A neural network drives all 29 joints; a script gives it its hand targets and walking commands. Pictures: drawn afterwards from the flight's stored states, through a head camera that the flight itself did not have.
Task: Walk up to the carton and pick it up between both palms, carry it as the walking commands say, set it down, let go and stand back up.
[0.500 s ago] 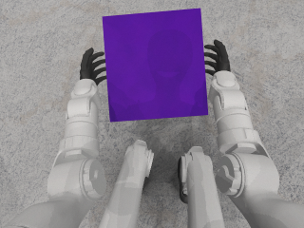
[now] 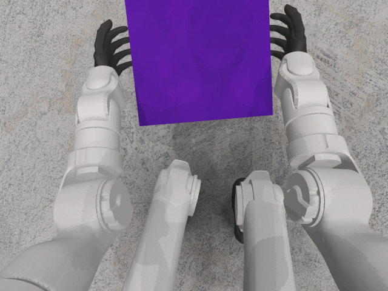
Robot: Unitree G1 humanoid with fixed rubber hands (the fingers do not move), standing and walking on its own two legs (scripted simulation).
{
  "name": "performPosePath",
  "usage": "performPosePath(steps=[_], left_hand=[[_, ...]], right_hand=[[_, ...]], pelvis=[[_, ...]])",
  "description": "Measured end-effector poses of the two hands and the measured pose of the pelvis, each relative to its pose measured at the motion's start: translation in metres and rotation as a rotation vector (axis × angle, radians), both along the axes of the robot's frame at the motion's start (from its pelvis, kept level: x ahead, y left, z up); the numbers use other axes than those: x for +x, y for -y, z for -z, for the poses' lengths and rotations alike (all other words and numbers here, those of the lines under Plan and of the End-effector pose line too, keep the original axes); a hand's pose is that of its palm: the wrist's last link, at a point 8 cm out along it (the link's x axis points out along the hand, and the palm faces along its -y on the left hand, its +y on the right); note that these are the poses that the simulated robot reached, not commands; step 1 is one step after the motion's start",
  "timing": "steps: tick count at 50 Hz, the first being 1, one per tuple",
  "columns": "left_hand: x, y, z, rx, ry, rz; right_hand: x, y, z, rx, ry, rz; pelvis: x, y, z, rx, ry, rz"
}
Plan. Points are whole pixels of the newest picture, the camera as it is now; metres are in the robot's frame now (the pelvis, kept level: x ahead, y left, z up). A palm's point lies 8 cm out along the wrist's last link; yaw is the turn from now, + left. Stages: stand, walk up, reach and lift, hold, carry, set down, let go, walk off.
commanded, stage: set down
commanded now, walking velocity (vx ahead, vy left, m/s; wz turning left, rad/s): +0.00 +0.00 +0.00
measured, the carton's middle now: (199, 57) +0.54 +0.07 -0.19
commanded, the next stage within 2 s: none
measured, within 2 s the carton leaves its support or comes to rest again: rests again in 1.52 s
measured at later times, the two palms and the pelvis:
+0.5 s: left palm (125, 72) +0.49 +0.23 -0.20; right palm (276, 60) +0.55 -0.10 -0.20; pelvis +0.00 +0.01 -0.05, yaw +0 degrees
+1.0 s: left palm (132, 75) +0.50 +0.23 -0.24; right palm (272, 65) +0.55 -0.10 -0.25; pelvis +0.01 +0.00 -0.08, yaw +1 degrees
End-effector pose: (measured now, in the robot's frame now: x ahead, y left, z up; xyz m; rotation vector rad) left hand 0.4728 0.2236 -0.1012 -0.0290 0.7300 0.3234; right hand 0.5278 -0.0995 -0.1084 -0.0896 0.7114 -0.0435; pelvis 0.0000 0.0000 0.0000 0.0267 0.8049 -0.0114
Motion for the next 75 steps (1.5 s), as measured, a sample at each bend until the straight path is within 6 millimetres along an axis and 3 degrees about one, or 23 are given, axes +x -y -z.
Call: performPosePath(steps=[25, 34, 44, 75], left_hand=[[0.020, -0.004, 0.095, -0.010, -0.022, 0.020], [0.022, -0.005, 0.119, -0.020, -0.049, 0.036], [0.027, -0.005, 0.135, -0.023, -0.044, 0.041], [0.020, -0.009, 0.160, -0.029, -0.077, 0.061]], right_hand=[[0.022, -0.003, 0.092, -0.019, -0.026, -0.015], [0.024, -0.002, 0.115, -0.032, -0.060, -0.026], [0.028, -0.001, 0.133, -0.030, -0.064, -0.032], [0.021, -0.001, 0.157, -0.023, -0.104, -0.081]], pelvis=[[0.001, -0.005, 0.055, -0.010, 0.020, -0.015], [0.006, -0.005, 0.064, -0.013, 0.071, -0.013], [0.010, -0.003, 0.075, -0.015, 0.115, -0.020], [0.003, 0.001, 0.090, -0.014, 0.200, -0.032]])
